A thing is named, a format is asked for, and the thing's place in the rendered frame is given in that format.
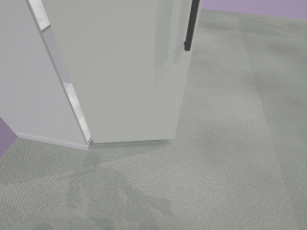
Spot handle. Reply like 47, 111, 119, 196
183, 0, 200, 51

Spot fridge door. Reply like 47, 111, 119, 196
41, 0, 202, 144

